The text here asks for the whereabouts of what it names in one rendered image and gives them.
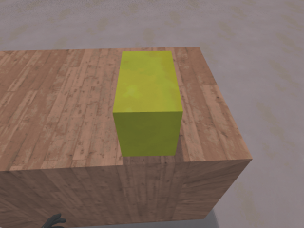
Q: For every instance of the left robot hand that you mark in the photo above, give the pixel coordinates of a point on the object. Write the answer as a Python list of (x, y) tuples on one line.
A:
[(54, 220)]

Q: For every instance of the pedestal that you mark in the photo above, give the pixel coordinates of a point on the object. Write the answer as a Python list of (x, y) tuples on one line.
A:
[(60, 152)]

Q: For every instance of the carton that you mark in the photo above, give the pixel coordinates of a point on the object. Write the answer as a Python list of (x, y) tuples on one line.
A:
[(147, 108)]

